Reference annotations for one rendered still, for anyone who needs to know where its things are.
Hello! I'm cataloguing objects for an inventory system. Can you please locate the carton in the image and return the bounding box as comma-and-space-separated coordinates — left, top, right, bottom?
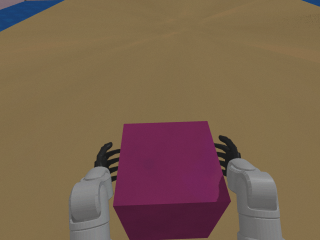
113, 121, 231, 240

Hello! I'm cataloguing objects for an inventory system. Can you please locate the robot left hand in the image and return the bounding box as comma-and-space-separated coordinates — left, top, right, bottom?
94, 142, 121, 182

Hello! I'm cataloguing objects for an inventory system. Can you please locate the robot right hand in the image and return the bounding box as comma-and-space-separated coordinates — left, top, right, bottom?
214, 135, 241, 176

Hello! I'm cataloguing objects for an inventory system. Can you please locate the robot left forearm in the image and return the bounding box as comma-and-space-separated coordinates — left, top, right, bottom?
68, 166, 114, 240

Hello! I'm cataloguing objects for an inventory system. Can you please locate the robot right forearm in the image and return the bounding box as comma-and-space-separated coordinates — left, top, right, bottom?
226, 158, 285, 240

